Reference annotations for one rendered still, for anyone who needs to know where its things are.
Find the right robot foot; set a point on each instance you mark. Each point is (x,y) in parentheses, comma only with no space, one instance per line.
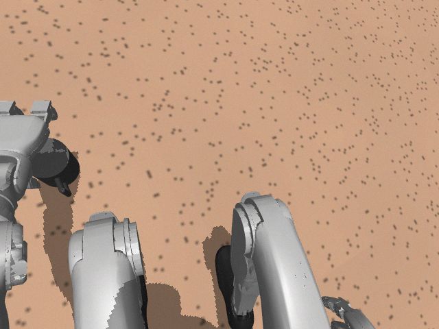
(225,279)

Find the left robot arm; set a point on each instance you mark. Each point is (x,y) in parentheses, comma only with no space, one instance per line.
(15,170)

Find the left robot hand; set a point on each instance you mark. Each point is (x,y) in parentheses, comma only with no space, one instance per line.
(25,134)

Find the mug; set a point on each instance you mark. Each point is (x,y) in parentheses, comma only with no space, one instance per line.
(56,166)

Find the right robot hand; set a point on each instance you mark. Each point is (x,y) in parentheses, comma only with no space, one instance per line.
(354,318)

